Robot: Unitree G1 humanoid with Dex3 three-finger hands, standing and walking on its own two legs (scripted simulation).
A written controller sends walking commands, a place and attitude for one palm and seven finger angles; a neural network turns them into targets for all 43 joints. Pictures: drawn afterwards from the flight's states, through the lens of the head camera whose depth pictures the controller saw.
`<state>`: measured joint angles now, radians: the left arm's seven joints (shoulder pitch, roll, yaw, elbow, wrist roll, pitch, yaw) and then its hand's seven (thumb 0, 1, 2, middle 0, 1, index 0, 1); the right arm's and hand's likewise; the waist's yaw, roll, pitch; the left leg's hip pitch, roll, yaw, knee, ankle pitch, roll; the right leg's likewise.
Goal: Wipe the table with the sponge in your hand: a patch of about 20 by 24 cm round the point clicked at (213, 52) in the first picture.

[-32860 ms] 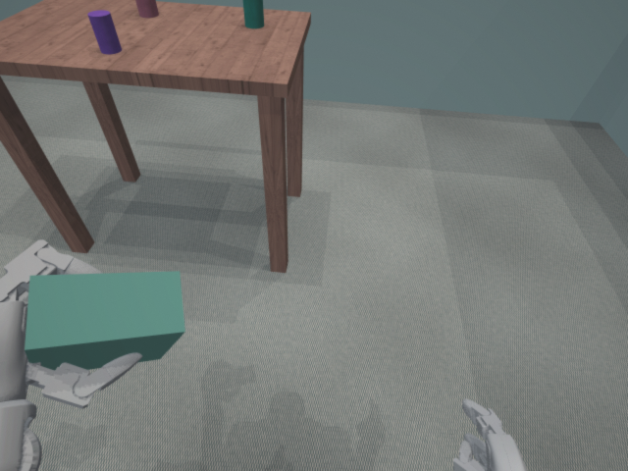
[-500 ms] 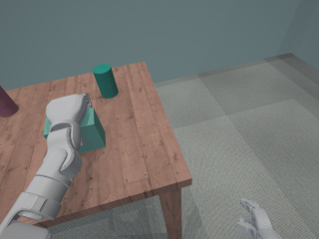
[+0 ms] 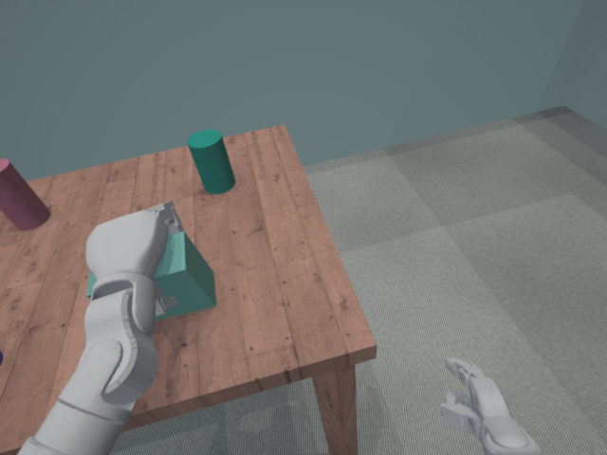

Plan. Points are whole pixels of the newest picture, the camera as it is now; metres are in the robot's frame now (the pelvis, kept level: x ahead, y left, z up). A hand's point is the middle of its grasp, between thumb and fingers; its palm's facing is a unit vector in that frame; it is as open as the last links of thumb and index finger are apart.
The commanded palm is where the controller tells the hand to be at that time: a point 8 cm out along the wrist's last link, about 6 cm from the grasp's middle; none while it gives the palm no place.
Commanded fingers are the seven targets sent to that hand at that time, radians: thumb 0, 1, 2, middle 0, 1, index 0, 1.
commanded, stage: wipe back along the middle lane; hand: left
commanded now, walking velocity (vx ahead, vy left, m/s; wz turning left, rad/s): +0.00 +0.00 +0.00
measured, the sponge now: (164, 288) +0.30 +0.24 +0.08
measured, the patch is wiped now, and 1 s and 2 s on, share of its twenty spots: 0.45 0.55 0.65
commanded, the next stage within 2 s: slide across to the third lane in 0.50 s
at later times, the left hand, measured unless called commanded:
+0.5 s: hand (156, 298) +0.25 +0.21 +0.14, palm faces +0.22 -0.15 -0.96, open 10.1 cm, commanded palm +0.19 +0.20 +0.16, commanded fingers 0.00 0.10 1.30 -1.20 -1.60 -1.20 -1.60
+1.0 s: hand (179, 302) +0.24 +0.17 +0.14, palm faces +0.16 -0.12 -0.98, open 10.0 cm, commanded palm +0.20 +0.16 +0.19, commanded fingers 0.00 0.10 1.30 -1.20 -1.60 -1.20 -1.60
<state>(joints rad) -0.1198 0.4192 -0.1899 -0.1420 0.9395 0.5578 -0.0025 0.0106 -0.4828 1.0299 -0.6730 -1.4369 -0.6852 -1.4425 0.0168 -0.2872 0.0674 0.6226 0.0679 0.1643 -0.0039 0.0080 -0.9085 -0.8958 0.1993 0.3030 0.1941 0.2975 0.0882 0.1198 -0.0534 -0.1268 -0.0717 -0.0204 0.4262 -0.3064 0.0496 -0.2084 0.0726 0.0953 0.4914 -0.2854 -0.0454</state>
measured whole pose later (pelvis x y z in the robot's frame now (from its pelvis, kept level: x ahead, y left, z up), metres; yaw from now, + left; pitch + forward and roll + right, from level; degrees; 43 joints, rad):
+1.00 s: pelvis -0.03 -0.01 +0.00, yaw +0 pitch -4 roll +1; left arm -0.08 0.37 -0.37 -0.27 0.97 0.67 -0.01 0.01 -0.50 1.04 -0.66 -1.43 -0.76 -1.34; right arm -0.01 -0.29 0.06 0.63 0.06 0.22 0.02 0.01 -0.91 -0.90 0.20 0.30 0.19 0.30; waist 0.11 0.13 -0.03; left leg -0.09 -0.06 -0.02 0.42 -0.27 0.04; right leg -0.17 0.08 0.09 0.49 -0.25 -0.06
